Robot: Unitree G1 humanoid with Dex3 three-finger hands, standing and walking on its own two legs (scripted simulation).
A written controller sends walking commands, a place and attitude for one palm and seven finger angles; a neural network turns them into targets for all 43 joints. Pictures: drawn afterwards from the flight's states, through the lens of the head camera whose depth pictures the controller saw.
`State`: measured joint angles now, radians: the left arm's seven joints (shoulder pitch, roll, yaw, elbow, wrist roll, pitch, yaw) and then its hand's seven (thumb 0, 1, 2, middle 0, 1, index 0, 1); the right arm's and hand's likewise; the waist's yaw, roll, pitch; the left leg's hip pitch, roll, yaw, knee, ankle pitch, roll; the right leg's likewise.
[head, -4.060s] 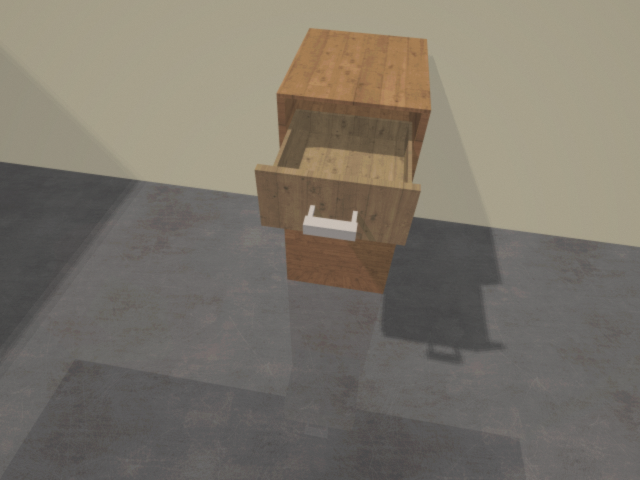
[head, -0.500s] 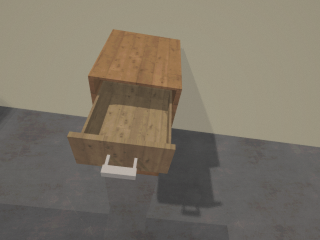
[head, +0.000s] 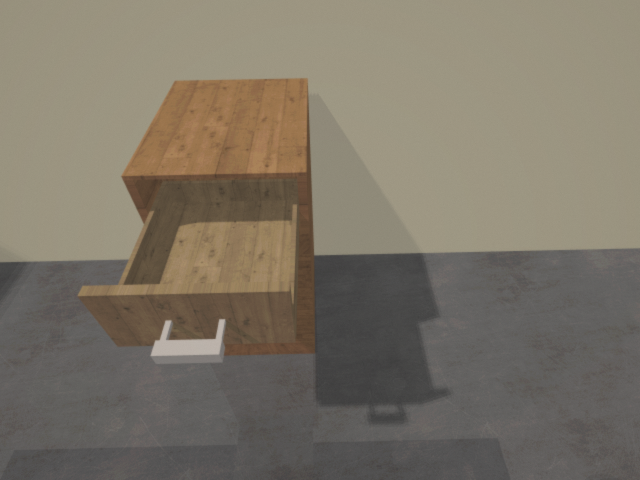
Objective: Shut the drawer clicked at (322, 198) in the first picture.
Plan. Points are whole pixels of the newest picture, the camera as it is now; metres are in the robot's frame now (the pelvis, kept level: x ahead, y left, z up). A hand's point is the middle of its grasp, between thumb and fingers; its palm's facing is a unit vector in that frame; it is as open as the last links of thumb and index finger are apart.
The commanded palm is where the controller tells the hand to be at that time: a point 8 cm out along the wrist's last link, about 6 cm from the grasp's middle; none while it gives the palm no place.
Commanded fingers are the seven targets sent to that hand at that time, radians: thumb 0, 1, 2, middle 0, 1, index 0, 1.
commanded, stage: come to a stop and stand still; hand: left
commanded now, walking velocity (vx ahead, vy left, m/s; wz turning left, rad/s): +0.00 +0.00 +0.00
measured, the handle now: (192, 338) +0.36 +0.23 -0.09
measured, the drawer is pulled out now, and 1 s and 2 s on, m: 0.29 0.29 0.29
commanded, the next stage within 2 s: look again from close up in 0.32 s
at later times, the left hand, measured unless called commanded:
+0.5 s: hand out of the picture -0.05 +0.14 -0.18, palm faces +0.07 -0.99 -0.13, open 7.4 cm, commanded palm none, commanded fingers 0.00 0.90 0.90 -0.20 -0.30 -0.20 -0.30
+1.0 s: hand out of the picture -0.05 +0.25 -0.18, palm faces +0.04 -0.98 -0.20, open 7.4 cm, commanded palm none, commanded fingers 0.00 0.90 0.90 -0.20 -0.30 -0.20 -0.30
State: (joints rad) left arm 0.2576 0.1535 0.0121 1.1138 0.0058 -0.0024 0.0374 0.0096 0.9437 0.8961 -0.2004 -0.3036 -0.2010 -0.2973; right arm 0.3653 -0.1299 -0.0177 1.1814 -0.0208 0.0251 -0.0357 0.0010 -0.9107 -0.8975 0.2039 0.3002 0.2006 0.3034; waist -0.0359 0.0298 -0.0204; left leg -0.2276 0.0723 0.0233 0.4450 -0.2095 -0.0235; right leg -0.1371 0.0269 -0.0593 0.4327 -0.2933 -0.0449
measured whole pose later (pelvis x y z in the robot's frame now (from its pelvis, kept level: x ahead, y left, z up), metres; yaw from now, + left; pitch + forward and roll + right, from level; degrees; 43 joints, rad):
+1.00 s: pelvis -0.04 +0.06 +0.00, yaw +1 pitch -1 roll -1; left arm 0.35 0.19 0.00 1.04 0.02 0.01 0.03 0.00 0.91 0.90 -0.20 -0.30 -0.20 -0.30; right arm 0.33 -0.16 0.01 1.05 -0.02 0.02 -0.01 0.00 -0.92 -0.90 0.21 0.30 0.20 0.30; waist 0.00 -0.02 0.00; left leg -0.28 -0.05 0.05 0.45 -0.16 0.08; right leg -0.20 -0.05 -0.02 0.48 -0.26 0.01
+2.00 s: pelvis +0.09 -0.01 -0.01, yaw +1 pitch -1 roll +0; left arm 0.29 0.14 0.01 1.04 0.02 -0.01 0.04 0.02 0.94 0.90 -0.20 -0.30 -0.20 -0.30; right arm 0.31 -0.12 0.00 1.08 -0.01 0.00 -0.03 0.01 -0.92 -0.90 0.20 0.30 0.20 0.30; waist -0.01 -0.01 0.04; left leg -0.30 0.03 0.10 0.60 -0.27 -0.02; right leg -0.24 -0.01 -0.12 0.52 -0.25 -0.05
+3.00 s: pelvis +0.00 -0.01 -0.01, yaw +3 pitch -1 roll +1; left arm 0.37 0.15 0.03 1.00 0.03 0.05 0.04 0.00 0.90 0.90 -0.20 -0.30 -0.20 -0.30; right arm 0.36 -0.15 -0.04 1.02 -0.03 0.05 -0.01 0.00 -0.91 -0.90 0.20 0.30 0.20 0.30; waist 0.00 -0.03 -0.06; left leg -0.37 -0.01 0.05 0.91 -0.39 0.01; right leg -0.37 -0.02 -0.08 0.51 -0.13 -0.05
